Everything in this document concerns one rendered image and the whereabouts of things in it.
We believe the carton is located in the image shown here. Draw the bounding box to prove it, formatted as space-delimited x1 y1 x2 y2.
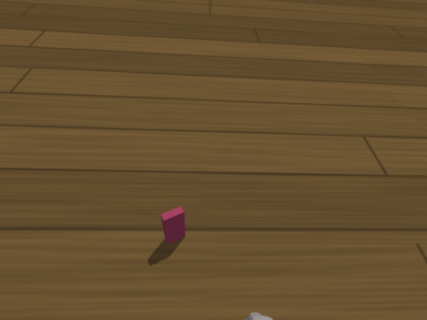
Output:
161 206 185 244

